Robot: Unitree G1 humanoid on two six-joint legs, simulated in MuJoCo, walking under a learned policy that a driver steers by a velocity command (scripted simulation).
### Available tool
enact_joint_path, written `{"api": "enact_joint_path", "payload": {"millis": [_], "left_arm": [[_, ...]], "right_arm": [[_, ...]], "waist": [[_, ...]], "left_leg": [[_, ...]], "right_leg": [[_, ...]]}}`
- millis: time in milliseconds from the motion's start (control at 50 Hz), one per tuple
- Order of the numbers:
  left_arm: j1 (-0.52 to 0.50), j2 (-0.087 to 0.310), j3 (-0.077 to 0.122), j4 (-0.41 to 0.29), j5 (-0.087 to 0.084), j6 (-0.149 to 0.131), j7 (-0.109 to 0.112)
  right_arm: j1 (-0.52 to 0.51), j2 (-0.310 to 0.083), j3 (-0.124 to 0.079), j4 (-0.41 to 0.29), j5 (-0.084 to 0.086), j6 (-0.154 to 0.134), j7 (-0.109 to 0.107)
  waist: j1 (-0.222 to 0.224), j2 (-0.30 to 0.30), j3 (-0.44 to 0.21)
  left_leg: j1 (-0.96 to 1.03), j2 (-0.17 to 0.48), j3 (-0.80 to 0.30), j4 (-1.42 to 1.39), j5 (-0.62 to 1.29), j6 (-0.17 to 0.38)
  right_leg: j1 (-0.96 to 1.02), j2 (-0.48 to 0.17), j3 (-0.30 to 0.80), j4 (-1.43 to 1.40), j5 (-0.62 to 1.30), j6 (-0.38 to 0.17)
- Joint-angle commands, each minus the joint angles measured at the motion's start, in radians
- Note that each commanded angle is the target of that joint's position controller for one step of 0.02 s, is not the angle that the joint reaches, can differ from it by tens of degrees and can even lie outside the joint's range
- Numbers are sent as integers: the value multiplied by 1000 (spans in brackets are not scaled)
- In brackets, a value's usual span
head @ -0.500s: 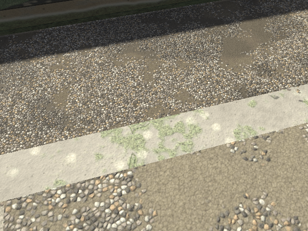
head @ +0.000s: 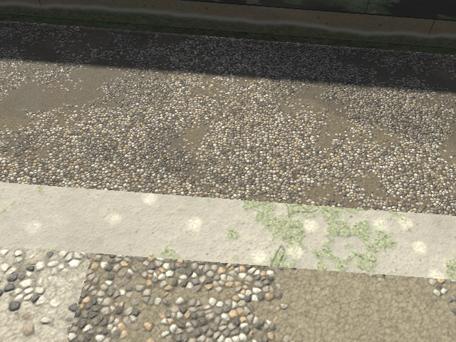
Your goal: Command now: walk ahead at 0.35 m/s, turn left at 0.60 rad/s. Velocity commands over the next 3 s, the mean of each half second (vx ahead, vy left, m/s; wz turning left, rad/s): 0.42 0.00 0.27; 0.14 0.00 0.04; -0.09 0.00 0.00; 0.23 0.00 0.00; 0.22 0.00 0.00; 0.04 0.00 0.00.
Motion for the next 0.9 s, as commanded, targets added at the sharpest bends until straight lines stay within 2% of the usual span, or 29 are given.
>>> {"api": "enact_joint_path", "payload": {"millis": [20, 40, 60, 100, 140, 200, 280, 340, 380, 400, 420, 440, 460, 480, 500, 520, 540, 560, 600, 640, 680, 720, 780, 800, 820, 840, 860, 880, 900], "left_arm": [[-188, 113, 15, -172, -22, -76, -19], [-146, 116, 17, -138, -11, -83, -24], [-140, 118, 18, -123, 11, -87, -25], [-131, 93, 13, -103, 21, -86, -33], [-150, 61, 0, -98, 19, -80, -34], [-224, 25, -19, -115, 10, -77, -35], [-319, 20, -30, -152, -1, -86, -50], [-311, 30, -26, -156, 1, -94, -62], [-240, 62, -11, -139, 10, -94, -55], [-143, 89, 5, -120, 11, -91, -46], [2, 120, 20, -91, 15, -89, -36], [164, 181, 27, -68, 29, -84, -27], [208, 199, 30, -37, 30, -86, -37], [159, 110, 10, -52, 0, -85, -39], [81, 72, -1, -56, 2, -81, -31], [18, 42, -14, -61, 13, -80, -27], [-15, 12, -24, -58, 22, -81, -27], [-27, 0, -32, -49, 40, -87, -26], [-60, -24, -42, -31, 45, -93, -25], [-92, 20, -31, -15, 47, -86, -15], [-82, 38, -27, 4, 42, -64, -2], [-66, 34, -28, 23, 30, -43, 6], [-84, 17, -40, 38, 20, -21, 7], [-71, -11, -48, 48, 16, -16, 8], [-19, -31, -54, 64, 24, -13, 11], [101, -26, -47, 85, 36, -9, 10], [123, -46, -53, 95, 25, 3, 16], [65, -27, -51, 92, 21, 16, 23], [31, -27, -49, 90, 19, 28, 32]], "right_arm": [[195, -172, -48, -19, -12, -63, 2], [151, -134, -36, -25, -13, -70, -1], [114, -120, -28, -26, -11, -68, -7], [103, -129, -24, -28, -23, -68, -21], [121, -140, -27, -10, -21, -69, -31], [153, -149, -28, 26, -18, -69, -39], [205, -159, -33, 83, -8, -73, -38], [216, -153, -36, 120, -1, -66, -38], [210, -172, -41, 128, -2, -56, -41], [208, -173, -39, 134, -4, -46, -42], [195, -165, -31, 134, -4, -39, -46], [206, -99, -6, 111, -29, -41, -52], [384, 14, 19, 126, -8, -53, -44], [283, -128, -8, 134, 4, -62, -45], [180, -147, -20, 110, 22, -61, -48], [127, -137, -12, 104, 8, -61, -60], [100, -123, -15, 99, -8, -56, -61], [126, -103, -13, 104, -10, -45, -61], [164, -41, 0, 113, -16, -18, -66], [138, -17, 11, 106, -28, -9, -74], [116, -6, 18, 116, -28, -2, -73], [92, -20, 14, 124, -25, 10, -70], [37, -25, 7, 118, -39, 14, -70], [36, -33, 5, 117, -47, 8, -68], [10, -70, -1, 102, -52, 3, -70], [-32, -110, -6, 100, -48, 7, -71], [-66, -52, 6, 105, -42, 7, -66], [-70, -21, 9, 114, -41, 6, -59], [-56, -10, 13, 126, -40, 8, -58]], "waist": [[-104, 232, 17], [-74, 178, 45], [-61, 162, 53], [-48, 166, 36], [-54, 139, 27], [-83, 141, 51], [-113, 137, 108], [-91, 144, 107], [-54, 176, 36], [1, 188, -46], [80, 170, -139], [123, 30, -292], [27, -266, -483], [75, -119, -417], [59, -78, -246], [34, 20, -167], [5, 34, -118], [-30, 3, -109], [-65, -29, -111], [-71, -47, -107], [-63, -59, -147], [-47, -59, -144], [-51, -34, -65], [-59, -17, -48], [-32, 44, -30], [49, 175, -44], [55, 228, -52], [21, 188, 2], [4, 144, 22]], "left_leg": [[401, 359, -673, -408, -248, 281], [364, 307, -554, -397, -157, 239], [337, 269, -472, -397, -30, 209], [294, 220, -359, -411, 199, 180], [283, 198, -280, -413, 326, 168], [232, 169, -209, -424, 333, 142], [226, 200, -210, -443, 296, 141], [315, 241, -215, -393, 415, 126], [372, 234, -198, -277, 741, 105], [372, 213, -181, -139, 949, 92], [274, 170, -145, 55, 966, 59], [50, 96, -133, 376, 632, 15], [-262, -121, -198, 752, -299, -52], [-303, -79, -280, 829, -288, -56], [-341, -38, -239, 817, -244, -58], [-317, 7, -200, 769, -199, -64], [-284, 34, -185, 699, -167, -72], [-211, 59, -181, 651, -138, -76], [-122, 72, -165, 505, -106, -92], [-83, 75, -133, 328, -35, -108], [-8, 63, -103, 206, 102, -117], [31, 62, -95, 142, 179, -117], [118, 59, -85, -12, 243, -85], [163, 72, -100, -100, 354, -67], [188, 129, -168, -157, 563, -44], [209, 179, -217, -128, 577, 7], [136, 161, -204, -142, 337, 25], [69, 113, -191, -173, 161, 3], [59, 96, -185, -189, 145, -11]], "right_leg": [[-637, 27, 127, 355, -13, -31], [-602, -3, 116, 310, 87, -32], [-567, -12, 107, 238, 160, -21], [-482, 4, 75, 169, 286, 7], [-451, 19, 57, 69, 379, 32], [-382, 46, 45, -118, 514, 47], [-341, 64, 42, -257, 579, 19], [-332, 71, 48, -315, 534, -27], [-224, 118, 5, -310, 447, -60], [-81, 154, -27, -304, 420, -88], [145, 132, -18, -300, 484, -122], [457, -79, 223, -258, 613, -200], [744, -329, 733, -351, 596, -393], [641, -287, 696, -417, 623, -347], [487, -256, 500, -413, 740, -311], [347, -220, 389, -416, 922, -286], [234, -183, 312, -433, 1020, -278], [151, -165, 266, -459, 1057, -272], [63, -138, 193, -490, 1106, -285], [37, -115, 137, -491, 1166, -279], [50, -92, 96, -482, 1145, -256], [56, -94, 98, -488, 979, -240], [-18, -87, 127, -473, 610, -198], [-42, -64, 135, -458, 480, -158], [-55, -14, 121, -425, 316, -103], [-62, 59, 92, -408, 121, -59], [-3, 65, 73, -432, 100, -41], [11, 70, 62, -439, 117, -33], [6, 63, 61, -435, 129, -34]]}}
